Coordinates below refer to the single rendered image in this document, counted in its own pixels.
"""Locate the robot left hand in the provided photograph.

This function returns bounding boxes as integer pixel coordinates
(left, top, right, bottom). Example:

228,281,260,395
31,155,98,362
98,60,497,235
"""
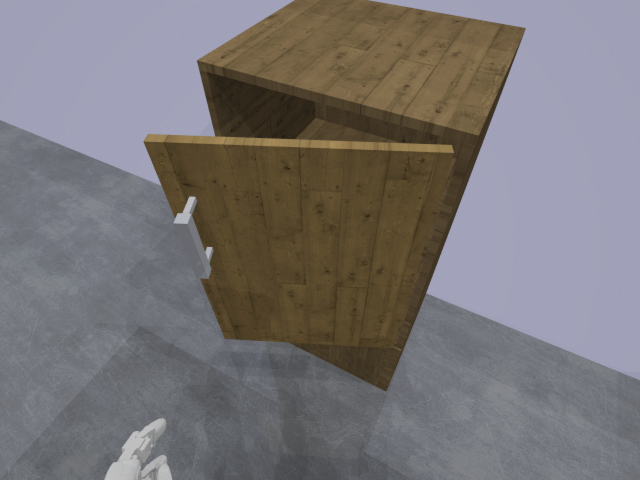
104,418,172,480

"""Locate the cupboard door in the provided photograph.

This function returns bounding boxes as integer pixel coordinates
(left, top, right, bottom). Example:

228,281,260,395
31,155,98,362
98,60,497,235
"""
143,134,454,348

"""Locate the handle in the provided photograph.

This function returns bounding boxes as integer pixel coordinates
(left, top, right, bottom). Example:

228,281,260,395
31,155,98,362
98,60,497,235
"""
173,197,214,279

